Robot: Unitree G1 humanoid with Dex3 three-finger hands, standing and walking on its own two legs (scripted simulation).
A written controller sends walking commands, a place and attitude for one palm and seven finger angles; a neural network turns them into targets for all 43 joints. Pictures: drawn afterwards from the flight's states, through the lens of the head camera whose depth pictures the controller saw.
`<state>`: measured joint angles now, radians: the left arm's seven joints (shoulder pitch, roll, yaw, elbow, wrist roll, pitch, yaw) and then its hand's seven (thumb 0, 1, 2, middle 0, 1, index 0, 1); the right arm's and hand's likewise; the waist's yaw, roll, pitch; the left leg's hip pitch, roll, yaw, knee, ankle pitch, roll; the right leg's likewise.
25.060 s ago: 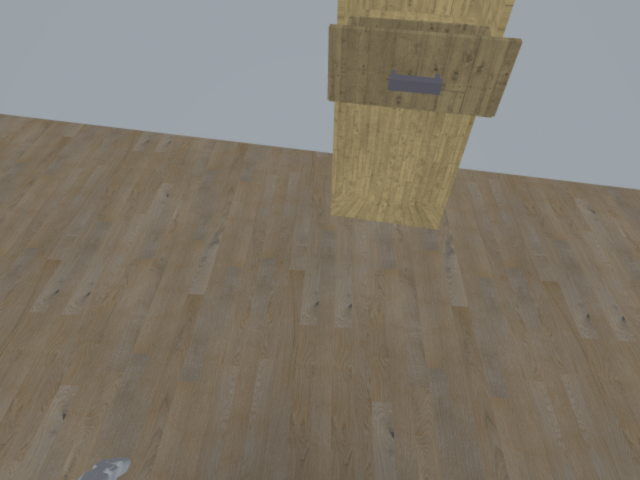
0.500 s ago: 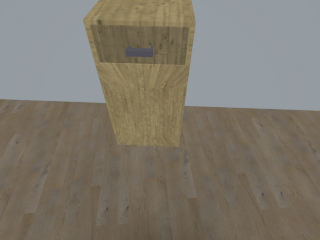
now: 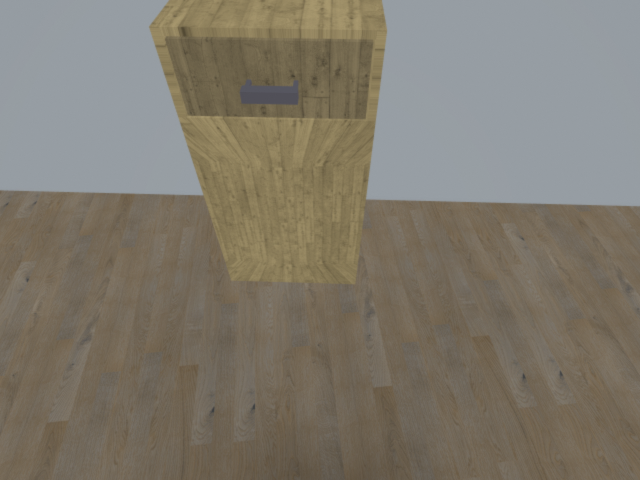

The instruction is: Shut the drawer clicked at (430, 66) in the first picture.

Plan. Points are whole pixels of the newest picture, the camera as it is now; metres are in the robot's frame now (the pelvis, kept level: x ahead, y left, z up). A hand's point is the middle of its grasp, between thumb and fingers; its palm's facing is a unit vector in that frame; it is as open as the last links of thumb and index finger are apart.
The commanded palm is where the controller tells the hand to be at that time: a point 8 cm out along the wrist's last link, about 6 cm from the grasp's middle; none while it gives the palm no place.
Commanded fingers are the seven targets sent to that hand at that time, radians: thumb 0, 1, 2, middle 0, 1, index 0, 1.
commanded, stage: look to check the result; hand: left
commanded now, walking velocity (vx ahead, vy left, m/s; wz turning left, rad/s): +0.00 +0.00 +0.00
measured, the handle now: (271, 89) +0.85 +0.16 +0.03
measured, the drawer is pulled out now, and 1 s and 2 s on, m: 0.00 0.00 0.00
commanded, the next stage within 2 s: stand and wait in 0.26 s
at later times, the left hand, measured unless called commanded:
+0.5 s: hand out of the picture +0.05 +0.20 -0.17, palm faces +0.00 -0.97 -0.25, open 7.4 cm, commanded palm none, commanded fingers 0.00 0.90 0.90 -0.20 -0.30 -0.20 -0.30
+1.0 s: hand out of the picture +0.07 +0.21 -0.17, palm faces +0.00 -0.96 -0.28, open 7.4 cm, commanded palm none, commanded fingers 0.00 0.90 0.90 -0.20 -0.30 -0.20 -0.30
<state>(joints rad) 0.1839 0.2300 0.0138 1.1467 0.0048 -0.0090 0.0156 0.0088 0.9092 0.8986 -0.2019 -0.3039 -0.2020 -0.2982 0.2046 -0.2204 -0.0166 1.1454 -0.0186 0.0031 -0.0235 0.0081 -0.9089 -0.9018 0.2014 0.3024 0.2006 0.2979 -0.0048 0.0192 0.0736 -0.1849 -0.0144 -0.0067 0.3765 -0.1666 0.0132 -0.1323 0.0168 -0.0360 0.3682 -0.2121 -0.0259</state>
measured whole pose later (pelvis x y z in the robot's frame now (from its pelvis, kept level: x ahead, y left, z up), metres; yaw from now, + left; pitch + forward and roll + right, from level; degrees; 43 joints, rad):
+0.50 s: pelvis +0.01 +0.00 +0.00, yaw +0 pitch -1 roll +0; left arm 0.17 0.23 0.01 1.15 0.01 -0.02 0.01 0.01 0.91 0.90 -0.20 -0.30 -0.20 -0.30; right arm 0.16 -0.23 -0.01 1.14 -0.02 0.00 -0.02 0.01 -0.91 -0.90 0.20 0.30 0.20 0.30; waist 0.00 0.01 0.06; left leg -0.16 -0.01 0.00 0.35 -0.18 0.01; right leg -0.10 0.02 -0.03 0.34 -0.22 -0.03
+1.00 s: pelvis +0.02 +0.00 +0.00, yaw -1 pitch -1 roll +0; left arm 0.17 0.25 0.01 1.14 0.00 -0.02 0.01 0.01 0.91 0.90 -0.20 -0.30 -0.20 -0.30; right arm 0.17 -0.24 -0.01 1.15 -0.02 0.00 -0.02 0.01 -0.91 -0.90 0.20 0.30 0.20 0.30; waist 0.00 0.01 0.05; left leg -0.13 -0.01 0.00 0.33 -0.18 0.01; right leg -0.08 0.02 -0.02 0.32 -0.22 -0.03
